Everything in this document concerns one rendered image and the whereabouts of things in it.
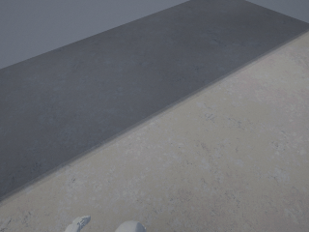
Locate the left robot thigh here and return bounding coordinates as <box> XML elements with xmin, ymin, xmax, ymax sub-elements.
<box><xmin>115</xmin><ymin>220</ymin><xmax>147</xmax><ymax>232</ymax></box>

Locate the left robot hand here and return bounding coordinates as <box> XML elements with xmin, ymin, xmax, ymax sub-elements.
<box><xmin>65</xmin><ymin>215</ymin><xmax>91</xmax><ymax>232</ymax></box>

